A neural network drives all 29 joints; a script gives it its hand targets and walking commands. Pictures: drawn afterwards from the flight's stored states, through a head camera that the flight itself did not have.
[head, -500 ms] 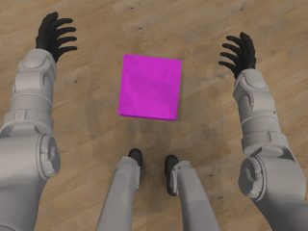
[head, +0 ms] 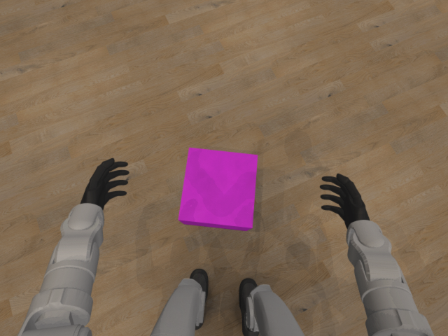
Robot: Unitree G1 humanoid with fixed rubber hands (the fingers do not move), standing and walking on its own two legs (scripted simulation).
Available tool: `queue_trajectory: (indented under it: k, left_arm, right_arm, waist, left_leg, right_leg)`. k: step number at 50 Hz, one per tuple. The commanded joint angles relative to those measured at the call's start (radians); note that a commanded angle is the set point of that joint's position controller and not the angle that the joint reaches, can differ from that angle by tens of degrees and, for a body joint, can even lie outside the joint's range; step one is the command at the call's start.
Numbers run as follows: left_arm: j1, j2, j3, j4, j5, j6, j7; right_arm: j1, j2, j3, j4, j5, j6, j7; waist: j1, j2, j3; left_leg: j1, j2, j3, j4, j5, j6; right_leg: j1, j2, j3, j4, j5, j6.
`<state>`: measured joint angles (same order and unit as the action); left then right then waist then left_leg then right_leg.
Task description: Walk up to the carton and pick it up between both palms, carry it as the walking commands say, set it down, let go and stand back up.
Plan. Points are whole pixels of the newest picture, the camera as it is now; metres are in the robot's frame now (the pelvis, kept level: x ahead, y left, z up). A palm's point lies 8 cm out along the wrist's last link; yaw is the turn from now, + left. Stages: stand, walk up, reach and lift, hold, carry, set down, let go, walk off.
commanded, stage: let go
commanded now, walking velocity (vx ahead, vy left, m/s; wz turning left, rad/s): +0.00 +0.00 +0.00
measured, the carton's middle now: (219, 191) +0.46 +0.02 -0.64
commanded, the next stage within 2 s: stand in 0.82 s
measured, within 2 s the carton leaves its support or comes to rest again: neither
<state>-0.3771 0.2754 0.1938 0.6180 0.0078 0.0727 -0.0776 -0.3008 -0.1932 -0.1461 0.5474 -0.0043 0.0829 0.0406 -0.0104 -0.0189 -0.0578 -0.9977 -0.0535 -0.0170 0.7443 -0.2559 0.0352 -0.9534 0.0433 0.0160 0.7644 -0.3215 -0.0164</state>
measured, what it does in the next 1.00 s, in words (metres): stands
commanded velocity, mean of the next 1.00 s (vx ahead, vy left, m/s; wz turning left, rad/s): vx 0.00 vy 0.00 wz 0.00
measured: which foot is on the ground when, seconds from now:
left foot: down 0.00-1.00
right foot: down 0.00-1.00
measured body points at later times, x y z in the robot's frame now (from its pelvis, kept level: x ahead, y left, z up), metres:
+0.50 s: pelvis +0.04 -0.01 +0.04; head +0.06 -0.01 +0.49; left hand +0.21 +0.23 -0.03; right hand +0.21 -0.24 -0.03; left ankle +0.03 +0.09 -0.70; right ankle +0.00 -0.11 -0.70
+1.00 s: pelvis +0.03 -0.01 +0.04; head +0.03 +0.00 +0.49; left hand +0.17 +0.27 -0.04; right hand +0.17 -0.28 -0.04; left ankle +0.03 +0.09 -0.70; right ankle +0.00 -0.11 -0.70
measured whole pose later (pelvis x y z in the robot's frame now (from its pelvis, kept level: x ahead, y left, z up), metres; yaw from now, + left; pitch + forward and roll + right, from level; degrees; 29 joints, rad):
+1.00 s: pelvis +0.03 -0.01 +0.04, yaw -1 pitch -1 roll +0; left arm 0.24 0.31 0.06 0.60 0.04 0.04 -0.01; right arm 0.20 -0.30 -0.04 0.64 -0.04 0.05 0.00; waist 0.00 0.00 0.01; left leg -0.22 -0.04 -0.01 0.52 -0.27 0.03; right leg -0.17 0.05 0.04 0.50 -0.31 -0.03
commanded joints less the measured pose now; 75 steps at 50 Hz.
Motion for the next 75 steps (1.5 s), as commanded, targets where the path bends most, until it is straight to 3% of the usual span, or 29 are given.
queue_trajectory:
  k: [1,7,16,26,32,41,42,43,45,46,51,55,65,75]
  left_arm:
    - [0.021,0.079,-0.005,-0.085,-0.013,-0.044,0.008]
    - [0.254,0.055,-0.048,-0.123,-0.016,-0.081,0.023]
    - [0.525,0.038,-0.091,-0.232,-0.006,-0.083,0.026]
    - [0.554,0.033,-0.121,-0.29,-0.027,0.019,0.004]
    - [0.567,0.031,-0.124,-0.295,-0.009,0.064,0.006]
    - [0.549,0.046,-0.12,-0.279,-0.014,0.053,0.028]
    - [0.559,0.149,-0.094,-0.174,0.025,0.016,0.065]
    - [0.586,0.17,-0.088,-0.158,0.037,-0.005,0.079]
    - [0.572,0.161,-0.093,-0.139,0.046,-0.031,0.081]
    - [0.566,0.152,-0.095,-0.127,0.045,-0.041,0.081]
    - [0.556,0.167,-0.102,-0.062,0.035,-0.069,0.08]
    - [0.562,0.193,-0.109,-0.016,0.028,-0.074,0.09]
    - [0.55,0.228,-0.127,0.083,0.019,-0.079,0.1]
    - [0.525,0.236,-0.138,0.156,0.017,-0.083,0.103]
  right_arm:
    - [0.055,-0.075,0.008,-0.075,0.003,-0.043,0.002]
    - [0.264,-0.087,0.045,-0.102,0.008,-0.084,-0.003]
    - [0.489,-0.093,0.09,-0.175,0.042,-0.094,0.0]
    - [0.495,-0.107,0.095,-0.207,0.011,0.006,0.02]
    - [0.488,-0.107,0.089,-0.205,-0.005,0.052,0.024]
    - [0.456,-0.107,0.101,-0.263,-0.013,0.126,0.004]
    - [0.443,-0.209,0.076,-0.109,-0.033,0.046,-0.041]
    - [0.456,-0.229,0.067,-0.091,-0.044,0.006,-0.056]
    - [0.449,-0.229,0.067,-0.044,-0.052,-0.039,-0.057]
    - [0.442,-0.223,0.069,-0.024,-0.048,-0.052,-0.056]
    - [0.427,-0.238,0.074,0.059,-0.036,-0.083,-0.049]
    - [0.427,-0.267,0.078,0.121,-0.033,-0.093,-0.056]
    - [0.408,-0.307,0.088,0.234,-0.027,-0.101,-0.065]
    - [0.391,-0.319,0.093,0.309,-0.022,-0.105,-0.068]
  waist:
    - [0.012,0.05,-0.54]
    - [-0.005,0.023,-0.356]
    - [0.017,0.01,-0.129]
    - [0.01,0.0,0.097]
    - [0.003,0.003,0.139]
    - [0.018,0.019,0.112]
    - [0.02,0.03,0.108]
    - [0.025,0.033,0.13]
    - [0.012,0.035,0.135]
    - [0.013,0.037,0.123]
    - [0.012,0.015,0.027]
    - [0.01,0.019,0.0]
    - [0.008,0.02,0.0]
    - [0.008,0.017,0.007]
  left_leg:
    - [0.607,0.05,-0.063,-0.051,0.396,-0.036]
    - [0.699,0.033,-0.054,-0.144,0.32,-0.039]
    - [0.872,0.014,-0.037,-0.286,0.334,-0.028]
    - [0.976,0.025,-0.015,-0.323,0.198,-0.035]
    - [1.003,0.028,-0.017,-0.325,0.181,-0.028]
    - [0.989,0.043,-0.016,-0.296,0.155,-0.018]
    - [0.77,0.093,-0.078,-0.336,-0.045,-0.038]
    - [0.753,0.098,-0.097,-0.353,-0.135,-0.03]
    - [0.737,0.108,-0.119,-0.364,-0.202,-0.02]
    - [0.733,0.114,-0.127,-0.368,-0.197,-0.018]
    - [0.813,0.12,-0.111,-0.325,0.084,-0.02]
    - [0.859,0.126,-0.109,-0.312,0.218,-0.021]
    - [0.897,0.138,-0.111,-0.324,0.351,-0.024]
    - [0.917,0.149,-0.118,-0.361,0.365,-0.023]
  right_leg:
    - [0.276,-0.021,0.024,-0.092,0.27,0.029]
    - [0.505,-0.025,0.039,-0.205,0.329,0.032]
    - [0.74,-0.038,0.043,-0.341,0.454,0.035]
    - [0.757,-0.043,0.031,-0.393,0.248,0.016]
    - [0.756,-0.037,0.02,-0.381,0.213,0.012]
    - [0.749,-0.017,0.022,-0.341,0.142,0.018]
    - [0.707,-0.064,0.056,-0.357,0.038,0.04]
    - [0.703,-0.069,0.079,-0.365,-0.029,0.03]
    - [0.666,-0.073,0.107,-0.382,-0.101,0.014]
    - [0.673,-0.073,0.11,-0.379,-0.086,0.012]
    - [0.741,-0.098,0.124,-0.372,0.149,0.012]
    - [0.762,-0.106,0.124,-0.367,0.238,0.012]
    - [0.798,-0.122,0.128,-0.372,0.35,0.011]
    - [0.832,-0.133,0.134,-0.404,0.364,0.01]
